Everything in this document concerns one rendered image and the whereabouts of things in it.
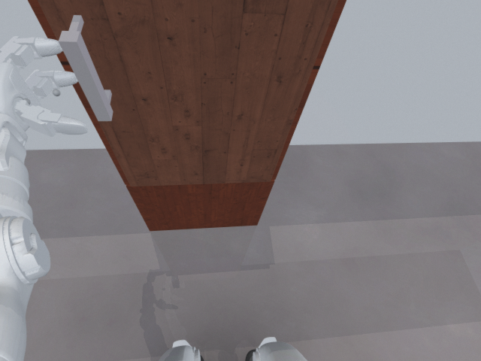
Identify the robot right thigh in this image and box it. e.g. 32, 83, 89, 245
253, 341, 307, 361

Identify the robot left thigh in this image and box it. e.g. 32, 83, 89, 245
159, 345, 201, 361

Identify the cupboard door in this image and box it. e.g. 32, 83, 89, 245
38, 0, 338, 187

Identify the robot left upper arm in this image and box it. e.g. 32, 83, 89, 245
0, 216, 50, 361

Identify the robot left hand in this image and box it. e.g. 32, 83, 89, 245
0, 36, 88, 137

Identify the robot thigh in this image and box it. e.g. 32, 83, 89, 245
159, 345, 201, 361
253, 341, 307, 361

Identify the handle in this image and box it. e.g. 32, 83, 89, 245
59, 15, 113, 121

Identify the robot left forearm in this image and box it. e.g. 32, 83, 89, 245
0, 113, 33, 223

